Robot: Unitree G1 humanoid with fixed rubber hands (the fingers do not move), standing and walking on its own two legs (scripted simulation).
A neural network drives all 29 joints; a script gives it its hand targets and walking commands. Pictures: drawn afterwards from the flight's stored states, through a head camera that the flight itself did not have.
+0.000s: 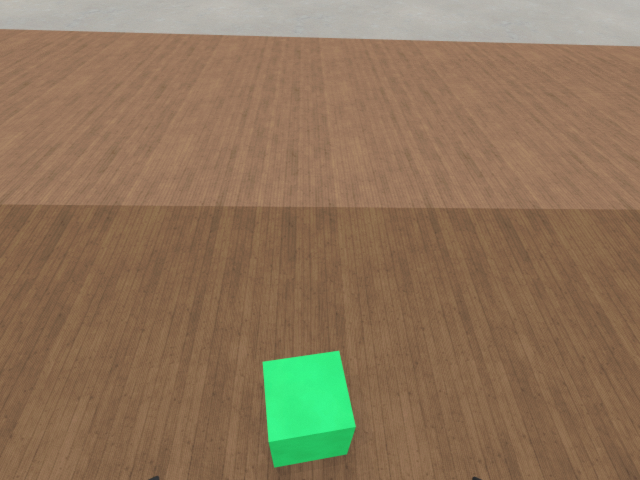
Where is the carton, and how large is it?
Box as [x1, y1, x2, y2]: [263, 351, 355, 467]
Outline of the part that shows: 338,351 263,362 268,440 274,467 345,454 347,452 355,425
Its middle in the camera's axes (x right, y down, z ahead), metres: -0.04 +0.47 +1.07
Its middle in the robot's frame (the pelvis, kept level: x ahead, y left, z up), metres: +0.43 +0.02 -0.64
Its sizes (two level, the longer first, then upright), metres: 0.210 0.200 0.250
